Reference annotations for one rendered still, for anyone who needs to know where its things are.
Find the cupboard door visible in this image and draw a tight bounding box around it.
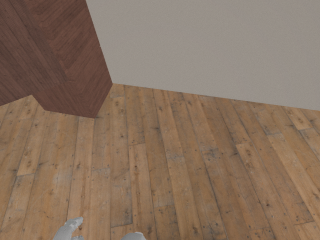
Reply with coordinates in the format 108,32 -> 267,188
0,0 -> 69,106

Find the robot left hand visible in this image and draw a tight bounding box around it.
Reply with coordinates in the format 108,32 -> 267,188
53,217 -> 84,240

